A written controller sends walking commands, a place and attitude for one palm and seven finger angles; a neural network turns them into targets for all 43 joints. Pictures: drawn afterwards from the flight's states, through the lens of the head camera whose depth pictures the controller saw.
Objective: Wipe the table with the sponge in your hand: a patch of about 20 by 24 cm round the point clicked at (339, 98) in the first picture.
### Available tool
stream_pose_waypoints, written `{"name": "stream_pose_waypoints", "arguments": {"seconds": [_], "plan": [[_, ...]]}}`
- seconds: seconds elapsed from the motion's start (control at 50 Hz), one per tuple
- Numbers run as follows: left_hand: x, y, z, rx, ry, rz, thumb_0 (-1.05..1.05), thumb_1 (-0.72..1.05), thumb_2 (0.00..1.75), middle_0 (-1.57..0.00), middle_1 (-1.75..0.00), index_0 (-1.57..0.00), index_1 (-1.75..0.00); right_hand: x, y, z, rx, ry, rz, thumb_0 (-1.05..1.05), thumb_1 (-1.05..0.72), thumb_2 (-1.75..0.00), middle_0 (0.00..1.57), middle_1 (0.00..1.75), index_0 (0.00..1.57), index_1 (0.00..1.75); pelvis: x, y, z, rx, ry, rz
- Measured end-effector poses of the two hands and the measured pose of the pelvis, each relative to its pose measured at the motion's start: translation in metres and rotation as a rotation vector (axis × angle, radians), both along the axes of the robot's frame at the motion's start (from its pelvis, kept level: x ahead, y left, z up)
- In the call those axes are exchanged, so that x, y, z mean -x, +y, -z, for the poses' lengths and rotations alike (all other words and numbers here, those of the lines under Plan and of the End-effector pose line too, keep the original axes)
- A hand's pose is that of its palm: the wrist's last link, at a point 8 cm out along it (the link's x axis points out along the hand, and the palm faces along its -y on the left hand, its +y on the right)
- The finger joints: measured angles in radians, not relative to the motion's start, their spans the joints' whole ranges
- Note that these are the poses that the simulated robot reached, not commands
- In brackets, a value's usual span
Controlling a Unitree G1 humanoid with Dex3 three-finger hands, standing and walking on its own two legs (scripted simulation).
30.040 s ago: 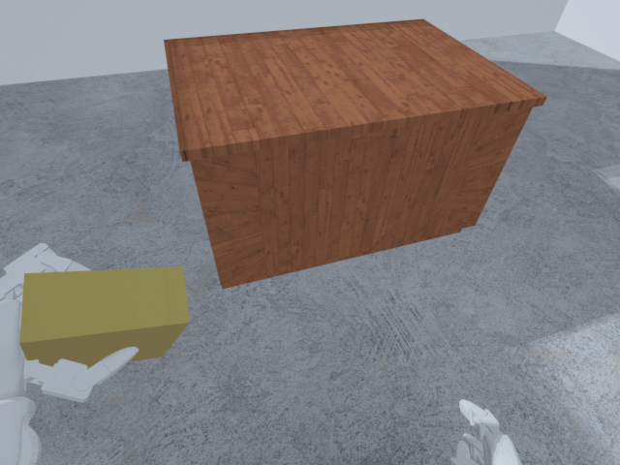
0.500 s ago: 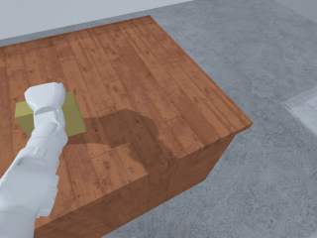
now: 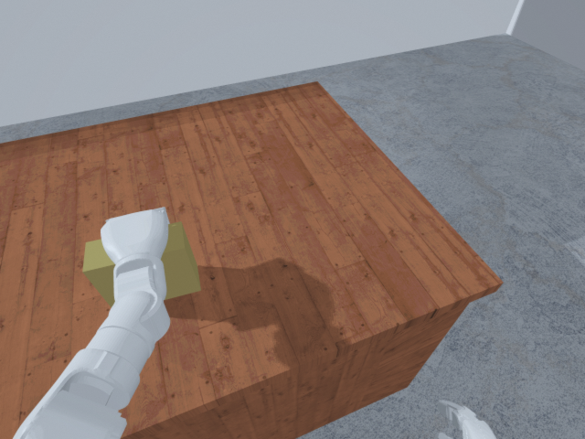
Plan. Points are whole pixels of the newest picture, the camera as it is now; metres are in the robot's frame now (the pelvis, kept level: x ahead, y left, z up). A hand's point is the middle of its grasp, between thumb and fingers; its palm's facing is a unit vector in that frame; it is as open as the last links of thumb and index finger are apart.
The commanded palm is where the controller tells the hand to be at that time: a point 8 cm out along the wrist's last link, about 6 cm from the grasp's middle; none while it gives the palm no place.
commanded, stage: wipe back along the third lane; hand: left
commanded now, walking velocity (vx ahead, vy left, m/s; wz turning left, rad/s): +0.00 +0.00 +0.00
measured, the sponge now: (151, 275) +0.36 +0.27 -0.01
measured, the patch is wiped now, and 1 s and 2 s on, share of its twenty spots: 1.00 1.00 1.00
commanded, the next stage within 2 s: slide back across to the middle lane in 1.84 s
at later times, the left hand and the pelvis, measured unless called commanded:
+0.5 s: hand (152, 292) +0.30 +0.24 +0.03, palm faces -0.02 -0.01 -1.00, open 9.6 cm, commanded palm +0.25 +0.22 +0.05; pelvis -0.01 -0.02 +0.01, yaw -1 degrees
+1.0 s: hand (154, 317) +0.27 +0.22 +0.03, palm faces -0.02 -0.02 -1.00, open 9.6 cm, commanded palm +0.23 +0.19 +0.05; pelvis -0.03 -0.03 +0.01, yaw -1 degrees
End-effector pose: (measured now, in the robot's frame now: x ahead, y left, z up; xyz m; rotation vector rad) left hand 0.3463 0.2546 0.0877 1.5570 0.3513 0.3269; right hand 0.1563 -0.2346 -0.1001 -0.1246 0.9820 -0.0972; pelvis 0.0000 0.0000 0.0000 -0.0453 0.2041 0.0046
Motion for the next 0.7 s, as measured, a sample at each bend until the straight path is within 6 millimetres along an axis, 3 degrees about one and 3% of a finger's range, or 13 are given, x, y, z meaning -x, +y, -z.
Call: {"name": "stream_pose_waypoints", "arguments": {"seconds": [0.12,0.24,0.7], "plan": [[0.016,-0.010,0.000,0.005,-0.003,0.005,0.00,-0.44,1.12,-0.69,-1.44,-0.71,-1.47,-0.031,0.010,-0.011,-0.029,-0.077,-0.052,0.00,-0.90,-0.90,0.19,0.30,0.20,0.30,-0.002,-0.003,-0.002,-0.005,-0.023,-0.006],[0.030,-0.016,0.000,0.015,-0.005,-0.002,0.01,-0.44,1.12,-0.68,-1.44,-0.72,-1.47,-0.040,0.013,-0.018,-0.040,-0.111,-0.073,0.00,-0.90,-0.90,0.19,0.30,0.20,0.30,0.000,-0.009,-0.003,-0.011,-0.048,-0.005],[0.080,-0.032,0.000,0.037,0.010,-0.003,0.02,-0.44,1.11,-0.68,-1.45,-0.73,-1.46,0.019,-0.031,-0.011,0.004,-0.064,0.016,0.01,-0.90,-0.90,0.19,0.30,0.20,0.30,0.027,-0.027,-0.008,-0.027,-0.113,0.017]]}}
